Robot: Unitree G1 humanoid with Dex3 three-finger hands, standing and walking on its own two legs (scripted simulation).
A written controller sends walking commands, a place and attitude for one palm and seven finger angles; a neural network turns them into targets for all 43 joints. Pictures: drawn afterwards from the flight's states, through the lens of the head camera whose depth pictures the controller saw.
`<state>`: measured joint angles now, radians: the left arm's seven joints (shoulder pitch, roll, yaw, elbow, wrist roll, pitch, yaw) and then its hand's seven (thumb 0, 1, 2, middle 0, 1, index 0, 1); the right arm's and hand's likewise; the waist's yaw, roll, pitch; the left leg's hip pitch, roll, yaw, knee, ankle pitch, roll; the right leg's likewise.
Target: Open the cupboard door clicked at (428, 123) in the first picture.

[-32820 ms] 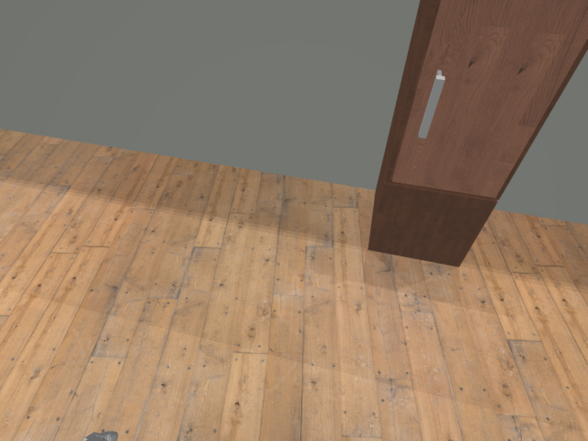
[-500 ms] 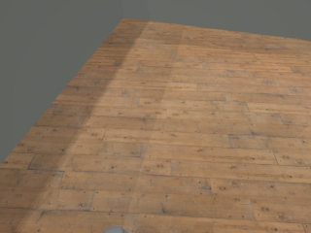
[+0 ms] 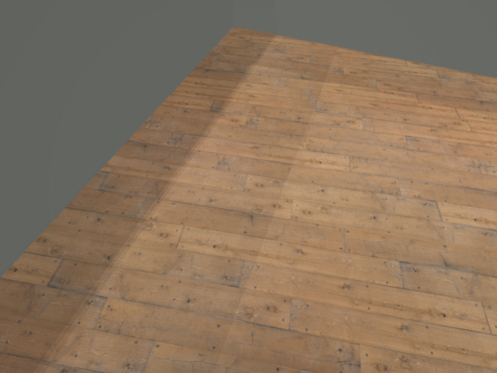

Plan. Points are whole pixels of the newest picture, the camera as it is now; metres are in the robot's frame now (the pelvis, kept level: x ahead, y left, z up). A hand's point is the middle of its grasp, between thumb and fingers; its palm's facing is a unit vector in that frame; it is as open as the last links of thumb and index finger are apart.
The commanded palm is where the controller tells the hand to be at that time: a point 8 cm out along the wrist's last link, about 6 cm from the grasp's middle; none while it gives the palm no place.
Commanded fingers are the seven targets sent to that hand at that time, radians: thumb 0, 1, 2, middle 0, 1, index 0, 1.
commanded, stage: turn to face it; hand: left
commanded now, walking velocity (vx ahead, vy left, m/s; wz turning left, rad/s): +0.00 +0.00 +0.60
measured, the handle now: out of the picture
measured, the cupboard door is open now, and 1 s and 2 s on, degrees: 46 46 46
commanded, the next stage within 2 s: none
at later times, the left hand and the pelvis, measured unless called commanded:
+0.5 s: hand out of the picture +0.08 +0.21 -0.18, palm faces +0.33 -0.92 -0.24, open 7.4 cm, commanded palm none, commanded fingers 0.00 0.90 0.90 -0.20 -0.30 -0.20 -0.30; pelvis +0.08 -0.01 -0.01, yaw +18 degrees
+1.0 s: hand out of the picture +0.06 +0.14 -0.17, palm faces +0.58 -0.78 -0.22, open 7.4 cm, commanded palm none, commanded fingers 0.00 0.90 0.90 -0.20 -0.30 -0.20 -0.30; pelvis +0.12 -0.05 +0.00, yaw +37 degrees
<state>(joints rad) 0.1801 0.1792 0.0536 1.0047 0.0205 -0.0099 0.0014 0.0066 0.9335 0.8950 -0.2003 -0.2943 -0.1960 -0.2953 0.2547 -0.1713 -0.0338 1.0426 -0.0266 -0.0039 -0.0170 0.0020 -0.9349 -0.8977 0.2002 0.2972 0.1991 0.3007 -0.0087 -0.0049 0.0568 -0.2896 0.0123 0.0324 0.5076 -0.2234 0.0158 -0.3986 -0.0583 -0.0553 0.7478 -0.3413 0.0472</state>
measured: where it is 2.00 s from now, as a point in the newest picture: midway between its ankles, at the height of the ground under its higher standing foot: outside the picture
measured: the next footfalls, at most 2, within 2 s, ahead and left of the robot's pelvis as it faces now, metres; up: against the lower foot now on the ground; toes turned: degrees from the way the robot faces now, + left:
right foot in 0.06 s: +0.09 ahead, -0.14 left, +0.00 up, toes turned -2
left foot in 0.38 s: +0.10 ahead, +0.11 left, +0.00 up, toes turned +21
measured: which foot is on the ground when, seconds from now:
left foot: down 0.00-0.06, up 0.08-0.36, down 0.38-0.70, up 0.72-1.00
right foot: up 0.00-0.04, down 0.06-0.36, up 0.38-0.68, down 0.70-1.00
